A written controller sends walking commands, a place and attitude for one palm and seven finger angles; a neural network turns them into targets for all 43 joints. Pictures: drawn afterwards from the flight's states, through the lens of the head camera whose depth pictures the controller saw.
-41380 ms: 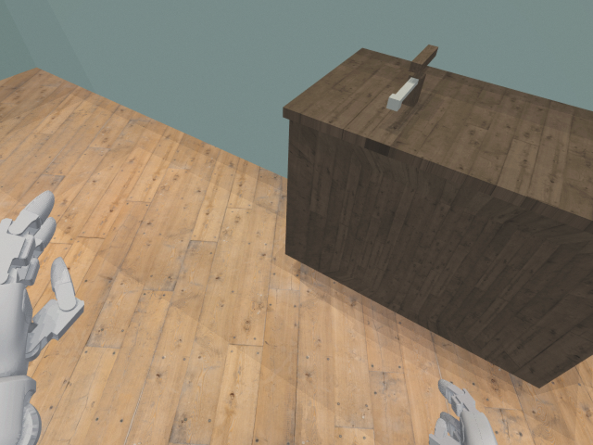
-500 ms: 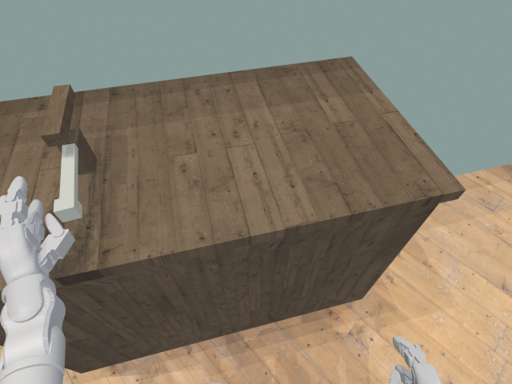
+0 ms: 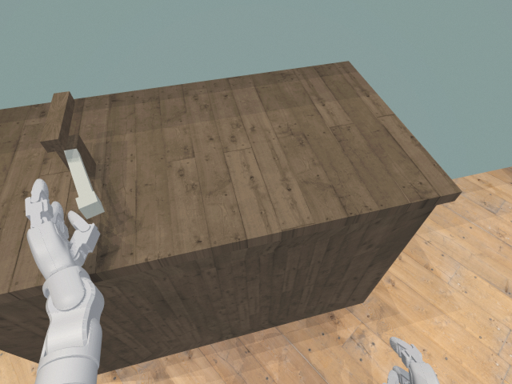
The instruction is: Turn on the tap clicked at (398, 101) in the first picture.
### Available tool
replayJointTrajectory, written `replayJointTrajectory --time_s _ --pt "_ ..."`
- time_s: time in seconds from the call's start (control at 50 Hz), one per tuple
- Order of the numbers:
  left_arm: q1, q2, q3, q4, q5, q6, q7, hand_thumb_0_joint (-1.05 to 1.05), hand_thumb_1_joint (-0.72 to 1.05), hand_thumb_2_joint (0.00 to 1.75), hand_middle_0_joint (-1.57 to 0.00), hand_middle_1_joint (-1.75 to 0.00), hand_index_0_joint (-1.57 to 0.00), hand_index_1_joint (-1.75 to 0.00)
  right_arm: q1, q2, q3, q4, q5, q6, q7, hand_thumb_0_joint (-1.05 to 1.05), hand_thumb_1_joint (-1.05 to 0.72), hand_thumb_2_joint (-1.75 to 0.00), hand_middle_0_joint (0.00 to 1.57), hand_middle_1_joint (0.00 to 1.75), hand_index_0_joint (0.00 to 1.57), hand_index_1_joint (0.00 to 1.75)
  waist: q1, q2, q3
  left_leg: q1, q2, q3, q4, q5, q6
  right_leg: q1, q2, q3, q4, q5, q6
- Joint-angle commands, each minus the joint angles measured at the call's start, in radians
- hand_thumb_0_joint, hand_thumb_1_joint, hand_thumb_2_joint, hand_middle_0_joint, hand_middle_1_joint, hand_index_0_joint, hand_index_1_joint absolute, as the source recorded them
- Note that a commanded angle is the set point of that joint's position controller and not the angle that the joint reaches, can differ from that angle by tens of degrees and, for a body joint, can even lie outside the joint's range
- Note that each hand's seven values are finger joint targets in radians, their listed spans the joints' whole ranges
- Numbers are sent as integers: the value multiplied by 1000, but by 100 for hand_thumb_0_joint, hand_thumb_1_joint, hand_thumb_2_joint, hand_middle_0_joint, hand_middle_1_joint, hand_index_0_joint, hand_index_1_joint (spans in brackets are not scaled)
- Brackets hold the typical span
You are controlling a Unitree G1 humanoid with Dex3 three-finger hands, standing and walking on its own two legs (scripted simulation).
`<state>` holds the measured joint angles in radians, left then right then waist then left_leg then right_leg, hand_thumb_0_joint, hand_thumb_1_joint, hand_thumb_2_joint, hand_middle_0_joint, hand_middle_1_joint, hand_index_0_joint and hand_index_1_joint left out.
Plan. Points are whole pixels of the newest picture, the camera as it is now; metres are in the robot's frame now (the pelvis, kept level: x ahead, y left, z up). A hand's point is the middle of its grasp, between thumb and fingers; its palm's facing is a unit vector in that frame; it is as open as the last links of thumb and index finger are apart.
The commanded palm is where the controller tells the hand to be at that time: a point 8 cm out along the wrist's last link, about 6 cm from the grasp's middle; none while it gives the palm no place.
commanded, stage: push the lever round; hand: left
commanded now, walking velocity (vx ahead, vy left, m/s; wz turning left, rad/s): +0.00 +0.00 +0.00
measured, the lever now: (90, 205) +0.36 +0.29 +0.08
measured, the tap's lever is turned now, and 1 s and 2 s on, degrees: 18 45 70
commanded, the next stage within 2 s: none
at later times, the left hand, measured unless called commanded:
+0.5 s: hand (117, 217) +0.35 +0.24 +0.07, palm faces +0.69 -0.72 -0.06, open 7.7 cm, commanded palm +0.30 +0.26 +0.07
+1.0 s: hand (141, 199) +0.39 +0.22 +0.07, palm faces +0.76 -0.64 -0.07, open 7.7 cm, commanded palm +0.33 +0.23 +0.07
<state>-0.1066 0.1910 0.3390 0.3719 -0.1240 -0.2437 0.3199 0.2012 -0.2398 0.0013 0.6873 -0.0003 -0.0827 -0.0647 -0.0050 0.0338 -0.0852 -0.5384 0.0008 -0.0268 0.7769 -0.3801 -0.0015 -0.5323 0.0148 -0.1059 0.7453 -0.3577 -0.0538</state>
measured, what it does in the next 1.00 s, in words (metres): stands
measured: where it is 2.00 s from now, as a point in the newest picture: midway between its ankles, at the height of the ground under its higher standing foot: outside the picture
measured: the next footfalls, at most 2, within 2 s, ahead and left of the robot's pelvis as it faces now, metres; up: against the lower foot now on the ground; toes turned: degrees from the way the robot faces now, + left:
none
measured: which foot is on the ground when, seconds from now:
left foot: down 0.00-1.00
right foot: down 0.00-1.00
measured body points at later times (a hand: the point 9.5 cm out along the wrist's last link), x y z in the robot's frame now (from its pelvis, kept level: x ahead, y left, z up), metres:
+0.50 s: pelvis +0.00 +0.00 +0.00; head +0.03 -0.01 +0.45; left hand +0.30 +0.28 +0.08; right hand +0.15 -0.24 -0.11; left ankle +0.00 +0.12 -0.71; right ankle +0.01 -0.08 -0.71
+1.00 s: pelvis +0.00 +0.00 +0.00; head +0.03 +0.00 +0.45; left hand +0.34 +0.25 +0.07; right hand +0.14 -0.24 -0.12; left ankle +0.00 +0.12 -0.71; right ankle +0.01 -0.08 -0.71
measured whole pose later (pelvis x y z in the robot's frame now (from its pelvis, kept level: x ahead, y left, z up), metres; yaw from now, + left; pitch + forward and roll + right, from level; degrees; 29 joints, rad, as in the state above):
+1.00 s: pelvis +0.00 +0.00 +0.00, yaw +0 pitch +9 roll -1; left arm -0.39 0.04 0.26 0.58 0.04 -0.15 0.77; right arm 0.18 -0.20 -0.02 0.73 -0.06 0.00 -0.02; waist -0.03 0.02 -0.12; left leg -0.57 0.00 -0.03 0.78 -0.38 0.00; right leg -0.56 0.02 -0.10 0.75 -0.35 -0.05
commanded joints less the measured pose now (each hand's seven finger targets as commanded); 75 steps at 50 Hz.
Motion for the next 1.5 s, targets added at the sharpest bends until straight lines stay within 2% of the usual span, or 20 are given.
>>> replayJointTrajectory --time_s 0.0,0.14,0.24,0.3,0.36,0.4,0.44,0.52,0.6,0.66,0.8,0.88,0.9,1.06,1.1,1.12,1.2,1.28,1.3,1.48 --pt "-285 195 27 -253 33 -72 42 0 90 90 -15 -15 -15 -15 -57 -131 -43 -133 -10 -43 -10 0 -90 -90 20 30 20 30 -3 35 -262 88 -18 -18 -98 209 22 161 -19 86 -107 233 33" --pt "-265 152 3 -228 52 -54 108 0 90 90 -15 -15 -15 -15 -61 -123 -47 -138 -15 -23 1 0 -90 -90 20 30 20 30 0 -30 -266 77 -15 -12 -95 243 20 190 -22 83 -106 284 37" --pt "-310 124 -35 -241 81 -42 151 0 90 90 -15 -15 -15 -15 -69 -116 -44 -137 -16 -10 6 0 -90 -90 20 30 20 30 -6 21 -245 89 -12 -13 -97 251 17 175 -24 84 -108 281 30" --pt "-281 118 -25 -235 88 -35 179 0 90 90 -15 -15 -15 -15 -71 -120 -50 -136 -21 -5 7 0 -90 -90 20 30 20 30 1 -9 -260 88 -12 -15 -96 256 19 188 -23 82 -111 283 31" --pt "-359 80 -63 -214 89 -31 200 0 90 90 -15 -15 -15 -15 -79 -116 -48 -130 -21 -2 5 0 -90 -90 20 30 20 30 -22 -56 -236 80 -12 -14 -98 214 20 165 -26 83 -123 243 37" --pt "-363 93 -50 -219 104 -29 220 0 90 90 -15 -15 -15 -15 -86 -116 -49 -128 -21 2 3 0 -90 -90 20 30 20 30 -10 -8 -239 84 -12 -16 -104 213 17 166 -26 85 -123 229 31" --pt "-382 38 -105 -222 120 -27 240 0 90 90 -15 -15 -15 -15 -87 -109 -50 -126 -26 0 9 0 -90 -90 20 30 20 30 -14 17 -258 107 -11 -17 -100 230 13 154 -25 79 -112 237 28" --pt "-398 45 -92 -192 137 -9 283 0 90 90 -15 -15 -15 -15 -86 -111 -52 -122 -30 12 12 0 -90 -90 20 30 20 30 -16 -36 -270 92 -8 -23 -100 244 12 168 -26 74 -109 248 29" --pt "-426 30 -89 -176 147 2 321 0 90 90 -15 -15 -15 -15 -96 -107 -56 -115 -34 17 13 0 -90 -90 20 30 20 30 -7 -21 -275 94 -6 -22 -103 237 8 167 -25 73 -114 231 27" --pt "-491 -24 -142 -149 160 10 346 0 90 90 -15 -15 -15 -15 -104 -99 -52 -109 -38 20 18 0 -90 -90 20 30 20 30 -25 -16 -263 94 -4 -20 -98 224 7 140 -26 71 -114 212 28" --pt "-590 16 -78 -59 185 24 409 0 90 90 -15 -15 -15 -15 -101 -97 -55 -87 -48 33 18 0 -90 -90 20 30 20 30 -21 -34 -285 72 -6 -21 -101 191 8 143 -26 74 -123 174 27" --pt "-619 -24 -97 -22 194 24 438 0 90 90 -15 -15 -15 -15 -88 -89 -56 -82 -57 37 32 0 -90 -90 20 30 20 30 -28 -31 -315 68 -6 -11 -82 223 8 146 -27 71 -109 216 30" --pt "-617 15 -53 -5 201 26 447 0 90 90 -15 -15 -15 -15 -82 -92 -60 -76 -58 41 31 0 -90 -90 20 30 20 30 -17 -23 -309 59 -6 -15 -85 232 5 154 -27 70 -107 223 26" --pt "-689 -56 -104 3 218 20 481 0 90 90 -15 -15 -15 -15 -62 -87 -68 -71 -69 47 56 0 -90 -90 20 30 20 30 -37 -26 -330 71 -1 -9 -61 291 4 144 -24 60 -86 286 25" --pt "-693 -35 -76 12 221 22 493 0 90 90 -15 -15 -15 -15 -62 -92 -74 -63 -70 48 56 0 -90 -90 20 30 20 30 -33 -26 -341 68 1 -16 -61 286 2 138 -21 57 -84 267 23" --pt "-726 -81 -127 12 224 25 493 0 90 90 -15 -15 -15 -15 -65 -86 -70 -65 -70 47 60 0 -90 -90 20 30 20 30 -49 -11 -326 73 1 -10 -59 281 3 122 -23 57 -84 263 25" --pt "-773 -44 -73 73 232 35 525 0 90 90 -15 -15 -15 -15 -56 -91 -73 -45 -74 47 62 0 -90 -90 20 30 20 30 -46 -30 -322 48 -2 -13 -62 246 3 116 -23 58 -93 228 26" --pt "-804 -79 -96 84 244 39 546 0 90 90 -15 -15 -15 -15 -43 -83 -74 -43 -83 48 75 0 -90 -90 20 30 20 30 -50 -28 -373 58 -3 -5 -44 289 2 127 -23 55 -76 278 26" --pt "-786 -37 -44 104 249 44 555 0 90 90 -15 -15 -15 -15 -38 -89 -79 -37 -84 52 75 0 -90 -90 20 30 20 30 -35 -17 -374 47 -3 -12 -47 298 -2 131 -21 52 -70 280 22" --pt "-887 -90 -82 140 278 52 585 0 90 90 -15 -15 -15 -15 -11 -82 -83 -28 -97 53 97 0 -90 -90 20 30 20 30 -64 -36 -395 48 2 -6 -22 307 1 101 -18 47 -57 291 26"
